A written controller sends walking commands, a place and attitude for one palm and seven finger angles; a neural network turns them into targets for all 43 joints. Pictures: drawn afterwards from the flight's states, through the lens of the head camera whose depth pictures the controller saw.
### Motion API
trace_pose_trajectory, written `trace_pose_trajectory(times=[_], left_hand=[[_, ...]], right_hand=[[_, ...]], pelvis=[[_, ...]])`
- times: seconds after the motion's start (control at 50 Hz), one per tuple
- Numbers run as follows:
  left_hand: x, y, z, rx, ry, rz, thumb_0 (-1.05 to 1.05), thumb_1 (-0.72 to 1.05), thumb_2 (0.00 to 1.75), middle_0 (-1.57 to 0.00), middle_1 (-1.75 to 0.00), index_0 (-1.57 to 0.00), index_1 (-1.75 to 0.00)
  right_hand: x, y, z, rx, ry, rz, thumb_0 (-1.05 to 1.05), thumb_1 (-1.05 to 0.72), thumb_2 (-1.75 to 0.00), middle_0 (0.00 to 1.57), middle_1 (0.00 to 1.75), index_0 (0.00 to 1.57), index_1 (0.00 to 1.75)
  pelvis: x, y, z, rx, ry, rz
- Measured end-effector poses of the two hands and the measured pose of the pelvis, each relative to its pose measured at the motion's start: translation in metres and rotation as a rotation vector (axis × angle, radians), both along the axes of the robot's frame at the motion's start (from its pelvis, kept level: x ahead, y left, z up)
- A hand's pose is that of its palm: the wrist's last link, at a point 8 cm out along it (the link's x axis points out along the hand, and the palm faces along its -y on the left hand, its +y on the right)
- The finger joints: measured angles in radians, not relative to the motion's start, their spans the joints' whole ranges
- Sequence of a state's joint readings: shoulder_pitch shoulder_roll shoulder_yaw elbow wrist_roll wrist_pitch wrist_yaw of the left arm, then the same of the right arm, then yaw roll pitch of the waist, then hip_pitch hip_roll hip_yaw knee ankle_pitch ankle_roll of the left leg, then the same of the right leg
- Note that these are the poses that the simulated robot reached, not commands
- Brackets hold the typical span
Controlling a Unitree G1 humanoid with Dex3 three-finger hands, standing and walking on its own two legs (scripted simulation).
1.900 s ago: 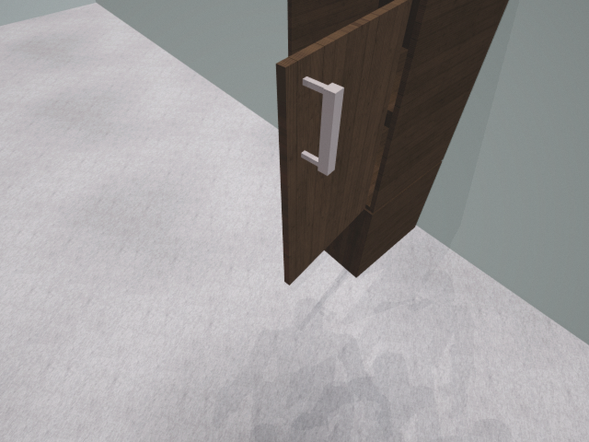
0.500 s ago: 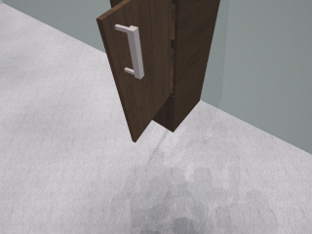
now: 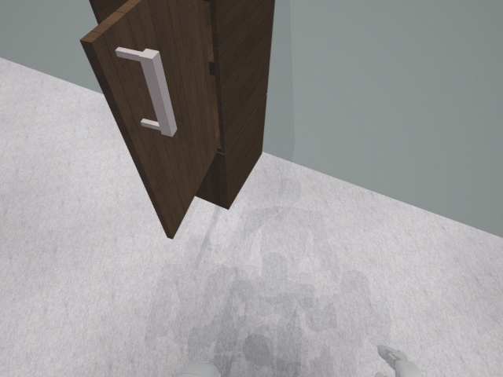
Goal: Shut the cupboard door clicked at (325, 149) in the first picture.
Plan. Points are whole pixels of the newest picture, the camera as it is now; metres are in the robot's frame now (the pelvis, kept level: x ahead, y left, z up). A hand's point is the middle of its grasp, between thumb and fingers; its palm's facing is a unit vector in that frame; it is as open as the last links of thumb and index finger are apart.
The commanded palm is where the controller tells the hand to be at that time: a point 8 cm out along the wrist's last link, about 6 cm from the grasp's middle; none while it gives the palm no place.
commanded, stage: walk around to get in front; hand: left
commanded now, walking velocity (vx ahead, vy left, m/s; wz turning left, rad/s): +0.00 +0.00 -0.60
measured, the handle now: (148, 94) +0.51 +0.24 +0.14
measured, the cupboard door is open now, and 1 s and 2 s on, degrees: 98 98 98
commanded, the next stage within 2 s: none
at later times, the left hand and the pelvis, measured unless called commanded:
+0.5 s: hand (167, 345) +0.18 +0.18 -0.17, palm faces -0.35 -0.90 -0.25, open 7.4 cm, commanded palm none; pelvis -0.01 +0.02 -0.02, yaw -20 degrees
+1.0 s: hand (191, 324) +0.21 +0.14 -0.17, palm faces -0.57 -0.80 -0.19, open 7.4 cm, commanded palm none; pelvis +0.01 +0.03 +0.00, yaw -37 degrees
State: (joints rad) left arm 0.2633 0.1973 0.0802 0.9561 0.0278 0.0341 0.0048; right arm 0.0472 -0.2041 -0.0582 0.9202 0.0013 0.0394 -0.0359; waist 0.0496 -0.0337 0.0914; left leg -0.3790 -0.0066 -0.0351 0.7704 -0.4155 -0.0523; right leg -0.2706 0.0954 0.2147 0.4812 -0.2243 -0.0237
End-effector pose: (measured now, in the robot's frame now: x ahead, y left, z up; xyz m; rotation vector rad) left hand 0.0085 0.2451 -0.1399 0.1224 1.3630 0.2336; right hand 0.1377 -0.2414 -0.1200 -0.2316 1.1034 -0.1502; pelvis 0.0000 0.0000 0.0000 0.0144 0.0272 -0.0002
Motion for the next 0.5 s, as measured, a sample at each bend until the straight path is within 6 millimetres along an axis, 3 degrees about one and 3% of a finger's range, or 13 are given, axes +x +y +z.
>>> trace_pose_trajectory(times=[0.08,0.18,0.26,0.36,0.5], left_hand=[[0.019,0.029,-0.017,-0.011,-0.007,-0.048,0.00,0.91,0.90,-0.20,-0.30,-0.21,-0.30],[0.059,0.051,-0.010,-0.010,-0.060,-0.136,0.01,0.91,0.90,-0.20,-0.30,-0.20,-0.30],[0.090,0.053,-0.001,-0.013,-0.092,-0.217,0.01,0.91,0.90,-0.19,-0.30,-0.20,-0.30],[0.127,0.033,0.003,-0.015,-0.105,-0.347,0.01,0.91,0.90,-0.19,-0.30,-0.20,-0.30],[0.176,-0.023,0.003,0.007,-0.201,-0.515,0.01,0.91,0.90,-0.19,-0.30,-0.20,-0.30]], right_hand=[[-0.016,0.015,-0.001,-0.034,-0.036,-0.035,0.00,-0.91,-0.90,0.20,0.30,0.20,0.30],[-0.066,0.028,0.008,-0.050,0.054,-0.083,0.00,-0.91,-0.90,0.20,0.30,0.21,0.30],[-0.108,0.031,0.009,-0.044,0.120,-0.169,0.01,-0.90,-0.90,0.20,0.30,0.21,0.30],[-0.161,0.026,0.002,-0.021,0.177,-0.302,0.01,-0.90,-0.90,0.20,0.30,0.21,0.30],[-0.230,0.008,-0.029,0.030,0.261,-0.465,0.01,-0.90,-0.90,0.20,0.30,0.21,0.30]], pelvis=[[-0.001,0.022,-0.011,-0.032,0.001,-0.042],[-0.004,0.032,0.000,-0.051,-0.013,-0.112],[-0.004,0.037,0.005,-0.066,-0.006,-0.172],[-0.004,0.035,0.003,-0.062,-0.001,-0.254],[-0.008,0.016,-0.016,-0.026,-0.002,-0.354]])
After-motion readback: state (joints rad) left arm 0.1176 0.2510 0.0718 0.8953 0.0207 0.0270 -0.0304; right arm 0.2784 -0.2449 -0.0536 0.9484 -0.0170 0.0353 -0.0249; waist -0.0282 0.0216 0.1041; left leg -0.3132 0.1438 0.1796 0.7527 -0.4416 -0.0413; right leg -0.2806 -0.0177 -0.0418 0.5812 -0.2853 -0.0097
